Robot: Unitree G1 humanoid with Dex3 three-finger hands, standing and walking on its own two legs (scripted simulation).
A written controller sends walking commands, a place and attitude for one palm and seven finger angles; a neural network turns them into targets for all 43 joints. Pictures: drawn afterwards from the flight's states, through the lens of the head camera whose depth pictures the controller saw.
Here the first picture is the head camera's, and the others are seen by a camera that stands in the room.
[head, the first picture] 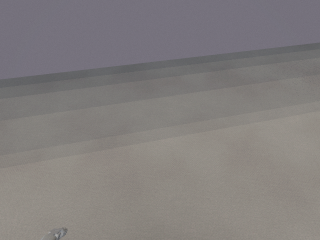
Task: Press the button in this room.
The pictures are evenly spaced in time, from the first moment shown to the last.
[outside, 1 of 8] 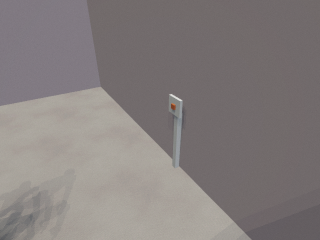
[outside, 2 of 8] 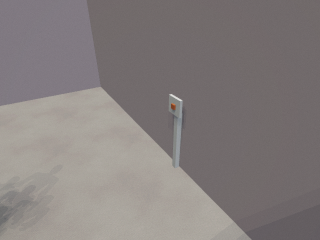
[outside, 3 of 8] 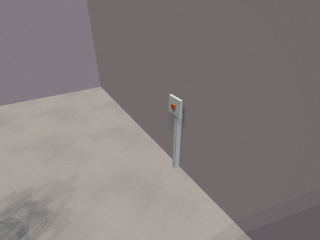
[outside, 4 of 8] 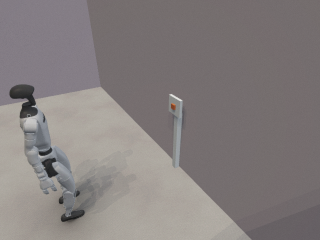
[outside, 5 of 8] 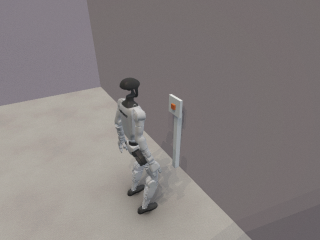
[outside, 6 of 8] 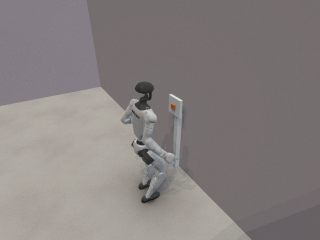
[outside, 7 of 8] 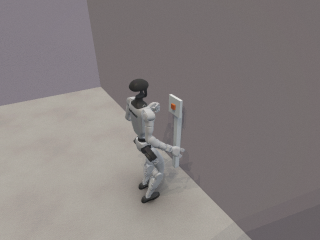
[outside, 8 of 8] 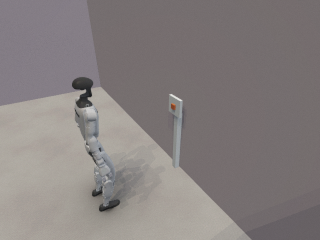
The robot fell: no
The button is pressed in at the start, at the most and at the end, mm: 0 11 0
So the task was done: yes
